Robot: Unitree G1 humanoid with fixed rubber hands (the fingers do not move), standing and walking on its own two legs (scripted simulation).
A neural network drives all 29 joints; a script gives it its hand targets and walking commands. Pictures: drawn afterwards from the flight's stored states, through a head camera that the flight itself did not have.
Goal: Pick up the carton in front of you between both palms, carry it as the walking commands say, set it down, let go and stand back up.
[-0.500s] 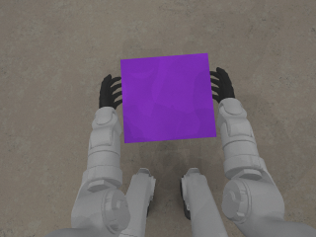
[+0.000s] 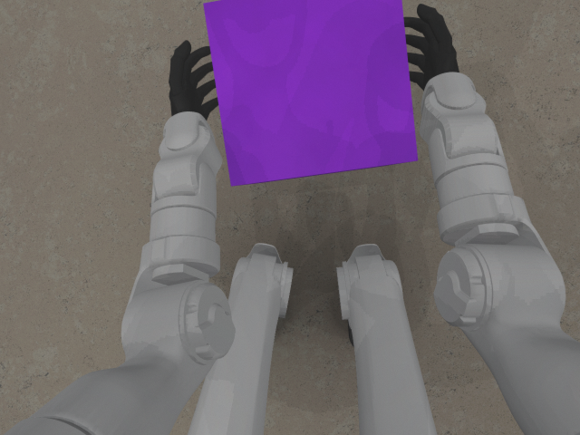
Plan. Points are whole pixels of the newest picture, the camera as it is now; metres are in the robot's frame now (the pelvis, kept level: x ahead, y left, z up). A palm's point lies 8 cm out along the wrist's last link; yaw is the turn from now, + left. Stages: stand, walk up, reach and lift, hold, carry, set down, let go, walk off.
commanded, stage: set down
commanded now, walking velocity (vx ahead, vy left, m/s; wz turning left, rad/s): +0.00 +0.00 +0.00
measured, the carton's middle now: (311, 105) +0.51 +0.00 -0.19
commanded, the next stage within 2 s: none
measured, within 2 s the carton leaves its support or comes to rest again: rests again in 0.82 s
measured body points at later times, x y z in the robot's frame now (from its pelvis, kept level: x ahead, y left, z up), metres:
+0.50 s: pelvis -0.01 +0.00 -0.10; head +0.36 -0.03 +0.15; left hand +0.52 +0.15 -0.27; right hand +0.57 -0.15 -0.27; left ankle +0.09 +0.13 -0.46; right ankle +0.10 -0.10 -0.46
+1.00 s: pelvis -0.01 +0.00 -0.12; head +0.35 -0.02 +0.13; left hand +0.51 +0.15 -0.30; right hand +0.56 -0.15 -0.30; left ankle +0.09 +0.12 -0.46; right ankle +0.10 -0.10 -0.46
